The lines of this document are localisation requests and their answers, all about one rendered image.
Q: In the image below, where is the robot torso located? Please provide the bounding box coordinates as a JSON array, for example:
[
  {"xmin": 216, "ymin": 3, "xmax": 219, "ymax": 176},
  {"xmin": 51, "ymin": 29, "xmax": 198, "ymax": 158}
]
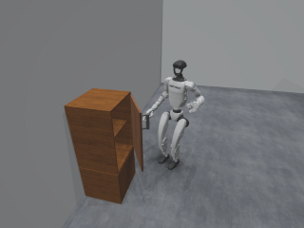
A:
[{"xmin": 168, "ymin": 76, "xmax": 189, "ymax": 122}]

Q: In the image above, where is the cupboard door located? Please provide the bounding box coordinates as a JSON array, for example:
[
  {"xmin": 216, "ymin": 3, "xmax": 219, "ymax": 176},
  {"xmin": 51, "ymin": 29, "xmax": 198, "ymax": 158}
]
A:
[{"xmin": 130, "ymin": 94, "xmax": 143, "ymax": 172}]

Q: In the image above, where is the robot left forearm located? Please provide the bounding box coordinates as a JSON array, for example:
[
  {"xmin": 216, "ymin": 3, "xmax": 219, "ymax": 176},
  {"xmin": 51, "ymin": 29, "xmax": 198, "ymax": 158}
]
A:
[{"xmin": 196, "ymin": 96, "xmax": 205, "ymax": 107}]

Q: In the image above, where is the robot right forearm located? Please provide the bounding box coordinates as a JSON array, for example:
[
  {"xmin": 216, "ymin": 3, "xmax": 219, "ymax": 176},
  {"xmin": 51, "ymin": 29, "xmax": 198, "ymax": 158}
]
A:
[{"xmin": 151, "ymin": 95, "xmax": 165, "ymax": 111}]

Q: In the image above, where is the handle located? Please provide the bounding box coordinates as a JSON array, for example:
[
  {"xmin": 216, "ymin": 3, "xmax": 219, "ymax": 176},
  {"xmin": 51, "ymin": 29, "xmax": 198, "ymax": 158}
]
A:
[{"xmin": 142, "ymin": 113, "xmax": 150, "ymax": 130}]

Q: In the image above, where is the left robot hand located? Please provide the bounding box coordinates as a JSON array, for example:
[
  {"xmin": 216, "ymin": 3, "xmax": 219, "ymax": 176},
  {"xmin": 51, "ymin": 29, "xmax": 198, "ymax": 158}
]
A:
[{"xmin": 187, "ymin": 101, "xmax": 199, "ymax": 113}]

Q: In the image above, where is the robot right shin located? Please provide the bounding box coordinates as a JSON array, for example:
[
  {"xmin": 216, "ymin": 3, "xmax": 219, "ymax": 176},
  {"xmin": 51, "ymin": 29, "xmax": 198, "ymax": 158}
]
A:
[{"xmin": 158, "ymin": 141, "xmax": 167, "ymax": 157}]

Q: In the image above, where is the right robot hand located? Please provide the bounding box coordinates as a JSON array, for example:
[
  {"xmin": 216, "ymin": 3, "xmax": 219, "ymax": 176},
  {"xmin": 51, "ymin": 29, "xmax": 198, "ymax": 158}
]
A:
[{"xmin": 142, "ymin": 108, "xmax": 154, "ymax": 122}]

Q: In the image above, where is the left robot upper arm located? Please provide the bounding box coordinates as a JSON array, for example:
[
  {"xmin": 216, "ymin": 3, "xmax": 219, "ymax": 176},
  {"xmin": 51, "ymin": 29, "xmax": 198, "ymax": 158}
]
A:
[{"xmin": 185, "ymin": 81, "xmax": 202, "ymax": 100}]

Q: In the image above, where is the right robot upper arm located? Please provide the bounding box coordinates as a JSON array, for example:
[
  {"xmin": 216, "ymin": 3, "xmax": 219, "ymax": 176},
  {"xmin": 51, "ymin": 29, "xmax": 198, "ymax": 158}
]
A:
[{"xmin": 162, "ymin": 77, "xmax": 172, "ymax": 99}]

